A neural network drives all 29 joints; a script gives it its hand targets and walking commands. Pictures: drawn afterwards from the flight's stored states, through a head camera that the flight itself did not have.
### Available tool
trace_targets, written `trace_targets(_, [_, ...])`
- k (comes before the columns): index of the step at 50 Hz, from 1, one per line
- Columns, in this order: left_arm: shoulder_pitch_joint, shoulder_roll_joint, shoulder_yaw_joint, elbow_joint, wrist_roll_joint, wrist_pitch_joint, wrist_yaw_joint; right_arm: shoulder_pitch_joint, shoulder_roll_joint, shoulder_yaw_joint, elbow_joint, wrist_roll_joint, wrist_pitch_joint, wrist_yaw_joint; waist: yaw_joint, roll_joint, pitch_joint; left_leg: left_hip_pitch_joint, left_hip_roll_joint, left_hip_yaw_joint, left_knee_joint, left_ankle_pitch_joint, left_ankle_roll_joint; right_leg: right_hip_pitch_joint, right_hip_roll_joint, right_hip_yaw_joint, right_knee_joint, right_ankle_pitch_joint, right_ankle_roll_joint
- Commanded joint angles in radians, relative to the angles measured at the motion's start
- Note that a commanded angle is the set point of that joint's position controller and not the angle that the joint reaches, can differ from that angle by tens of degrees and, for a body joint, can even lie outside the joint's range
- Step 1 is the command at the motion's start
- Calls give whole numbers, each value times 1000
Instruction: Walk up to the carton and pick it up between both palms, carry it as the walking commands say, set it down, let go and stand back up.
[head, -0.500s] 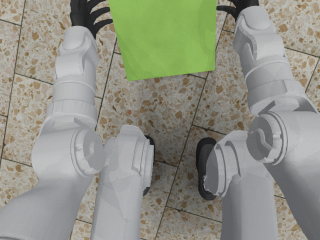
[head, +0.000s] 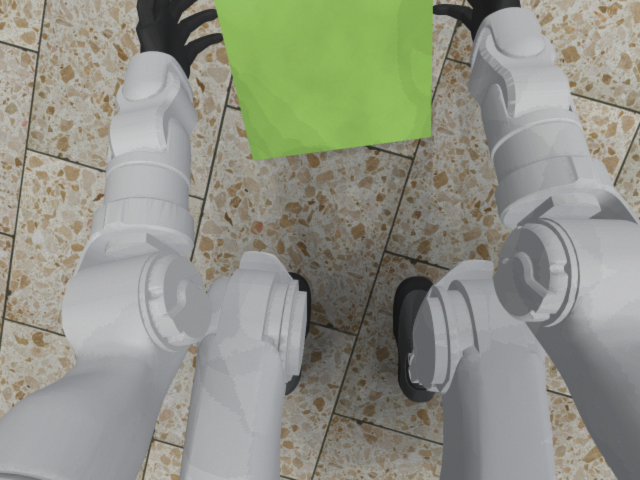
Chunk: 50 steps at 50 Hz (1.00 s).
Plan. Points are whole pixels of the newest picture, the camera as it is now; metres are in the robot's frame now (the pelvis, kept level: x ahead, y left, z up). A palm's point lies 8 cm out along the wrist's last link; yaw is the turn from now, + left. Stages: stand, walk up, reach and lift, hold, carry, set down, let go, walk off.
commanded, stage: set down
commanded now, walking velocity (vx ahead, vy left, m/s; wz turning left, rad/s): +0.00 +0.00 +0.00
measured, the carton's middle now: (330, 61) +0.54 +0.04 -0.26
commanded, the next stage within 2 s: none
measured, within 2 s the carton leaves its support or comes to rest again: rests again in 1.06 s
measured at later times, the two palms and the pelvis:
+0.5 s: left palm (167, 48) +0.52 +0.19 -0.16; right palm (491, 7) +0.56 -0.12 -0.16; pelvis +0.00 +0.00 +0.00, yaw +0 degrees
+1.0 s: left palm (187, 89) +0.49 +0.19 -0.19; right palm (481, 56) +0.52 -0.12 -0.20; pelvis +0.00 +0.00 +0.00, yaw +0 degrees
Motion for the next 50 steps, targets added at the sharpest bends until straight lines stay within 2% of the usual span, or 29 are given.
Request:
trace_targets(1, [-267,-640,-292,135,-2,58,-183,-164,631,217,130,3,48,172,-24,-55,-717,317,-54,-4,-182,251,-16,411,50,-7,-175,255,-12])
trace_targets(26, [-204,-554,-247,197,18,39,-172,-114,546,195,186,-21,29,164,-28,-55,-655,290,-45,-9,-172,257,-21,400,40,1,-169,261,-8])
trace_targets(34, [-171,-484,-238,211,13,23,-150,-100,466,192,197,-8,13,144,-19,-53,-660,303,-38,-11,-168,268,-29,405,36,-2,-163,266,-4])
trace_targets(40, [-109,-350,-218,233,-3,-3,-108,-75,316,186,204,26,-13,102,-9,-51,-667,323,-26,-13,-167,275,-38,425,26,-4,-158,267,4])
trace_targets(44, [-55,-178,-195,240,-28,-38,-56,-41,131,168,201,58,-43,51,-6,-46,-674,336,-14,-12,-169,278,-45,444,18,-2,-157,272,9])
trace_targets(46, [-66,-96,-199,231,-54,-64,-27,-68,45,182,165,88,-67,24,-2,-44,-710,354,-10,-15,-163,306,-46,465,12,4,-149,304,10])
trace_targets(50, [-146,162,-208,135,-145,-148,68,-171,-163,225,20,185,-126,-54,25,-50,-830,396,-3,-16,-136,411,-47,520,-2,25,-120,399,13])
